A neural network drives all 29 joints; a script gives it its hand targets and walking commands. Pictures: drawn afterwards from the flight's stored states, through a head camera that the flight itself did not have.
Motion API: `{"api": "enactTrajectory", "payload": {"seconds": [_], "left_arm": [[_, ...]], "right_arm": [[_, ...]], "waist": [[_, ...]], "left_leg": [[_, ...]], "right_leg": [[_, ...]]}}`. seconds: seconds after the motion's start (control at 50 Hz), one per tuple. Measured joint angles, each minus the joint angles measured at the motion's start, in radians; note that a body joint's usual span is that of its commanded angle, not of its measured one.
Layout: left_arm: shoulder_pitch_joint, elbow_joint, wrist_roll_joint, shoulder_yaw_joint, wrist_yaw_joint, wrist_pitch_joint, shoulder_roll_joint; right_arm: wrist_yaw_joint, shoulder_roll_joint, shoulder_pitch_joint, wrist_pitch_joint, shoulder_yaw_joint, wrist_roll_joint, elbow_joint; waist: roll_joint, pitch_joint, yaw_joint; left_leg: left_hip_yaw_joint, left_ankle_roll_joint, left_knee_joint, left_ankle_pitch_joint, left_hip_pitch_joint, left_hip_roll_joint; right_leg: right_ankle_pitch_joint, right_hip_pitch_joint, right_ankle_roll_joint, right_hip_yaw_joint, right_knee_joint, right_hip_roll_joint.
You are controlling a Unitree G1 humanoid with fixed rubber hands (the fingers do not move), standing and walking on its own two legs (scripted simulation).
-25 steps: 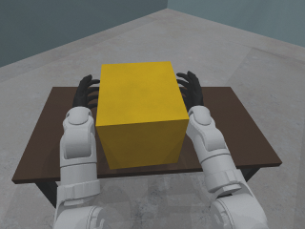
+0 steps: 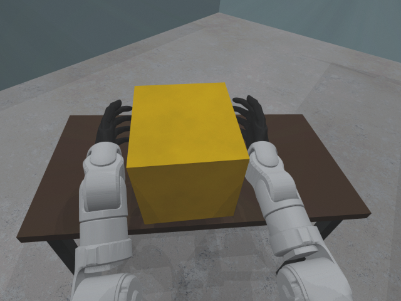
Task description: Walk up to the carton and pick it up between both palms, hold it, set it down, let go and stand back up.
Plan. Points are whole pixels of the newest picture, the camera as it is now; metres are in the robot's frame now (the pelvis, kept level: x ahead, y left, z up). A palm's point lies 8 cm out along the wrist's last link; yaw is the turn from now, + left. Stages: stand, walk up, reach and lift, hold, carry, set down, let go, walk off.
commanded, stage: hold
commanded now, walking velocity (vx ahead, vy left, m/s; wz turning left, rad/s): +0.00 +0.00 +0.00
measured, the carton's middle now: (185, 152) +0.37 +0.01 +0.13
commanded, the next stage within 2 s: none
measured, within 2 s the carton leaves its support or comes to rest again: neither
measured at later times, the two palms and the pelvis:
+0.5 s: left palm (109, 142) +0.36 +0.15 +0.17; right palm (255, 136) +0.36 -0.13 +0.18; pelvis +0.00 +0.00 +0.00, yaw +0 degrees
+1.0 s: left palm (107, 140) +0.36 +0.15 +0.17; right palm (254, 134) +0.36 -0.12 +0.18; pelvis +0.00 +0.00 +0.00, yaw +0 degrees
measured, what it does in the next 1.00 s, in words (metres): stands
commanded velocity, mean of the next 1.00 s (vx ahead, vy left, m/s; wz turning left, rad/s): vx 0.00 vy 0.00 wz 0.00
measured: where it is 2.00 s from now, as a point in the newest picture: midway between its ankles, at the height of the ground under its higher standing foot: outside the picture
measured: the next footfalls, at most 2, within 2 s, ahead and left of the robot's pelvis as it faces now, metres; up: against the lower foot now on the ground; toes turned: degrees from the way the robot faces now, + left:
none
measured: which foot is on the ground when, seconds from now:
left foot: down 0.00-1.00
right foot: down 0.00-1.00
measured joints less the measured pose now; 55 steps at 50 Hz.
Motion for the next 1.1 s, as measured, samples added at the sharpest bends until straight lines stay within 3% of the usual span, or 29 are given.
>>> {"api": "enactTrajectory", "payload": {"seconds": [0.28, 0.6, 0.86, 1.1], "left_arm": [[-0.036, 0.047, 0.003, 0.012, 0.0, -0.004, 0.008], [0.011, -0.008, 0.0, -0.005, 0.001, -0.001, 0.002], [-0.018, 0.032, -0.002, 0.006, 0.0, -0.005, 0.006], [-0.01, 0.011, 0.001, 0.004, 0.0, -0.006, 0.006]], "right_arm": [[0.007, 0.006, -0.035, -0.006, -0.024, -0.023, 0.048], [-0.002, -0.001, 0.004, -0.004, 0.005, 0.009, -0.002], [0.002, 0.007, -0.015, -0.009, -0.016, -0.014, 0.028], [0.0, 0.001, -0.019, -0.014, -0.006, -0.003, 0.021]], "waist": [[-0.001, -0.008, 0.004], [-0.001, 0.004, -0.007], [-0.005, -0.005, 0.006], [-0.001, -0.002, -0.003]], "left_leg": [[0.0, -0.001, -0.008, 0.007, -0.007, -0.001], [-0.003, -0.002, 0.003, -0.005, 0.005, 0.002], [-0.001, -0.001, -0.005, 0.005, -0.006, -0.001], [-0.001, 0.0, -0.003, -0.001, 0.0, -0.001]], "right_leg": [[0.002, -0.011, -0.002, -0.001, 0.002, -0.001], [-0.004, 0.009, -0.002, -0.004, -0.003, 0.003], [-0.002, -0.01, -0.002, -0.003, 0.006, -0.001], [-0.002, 0.002, 0.0, -0.004, -0.004, 0.0]]}}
